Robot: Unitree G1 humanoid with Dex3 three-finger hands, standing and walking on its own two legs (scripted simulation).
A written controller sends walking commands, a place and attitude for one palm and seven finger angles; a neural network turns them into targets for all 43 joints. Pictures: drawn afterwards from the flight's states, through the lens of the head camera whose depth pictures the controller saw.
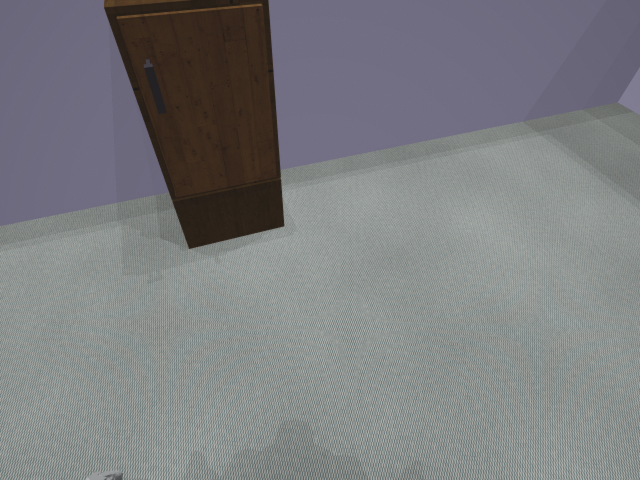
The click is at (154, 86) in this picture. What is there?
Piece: cupboard door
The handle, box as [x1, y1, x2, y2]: [144, 59, 166, 113]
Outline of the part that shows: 146,59 144,68 158,112 166,112 152,64 149,61 149,59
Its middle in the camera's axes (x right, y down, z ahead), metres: -0.47 -0.43 +1.08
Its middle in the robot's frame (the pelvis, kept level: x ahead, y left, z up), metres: +1.08 +0.52 -0.04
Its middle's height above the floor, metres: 0.73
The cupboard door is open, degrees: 0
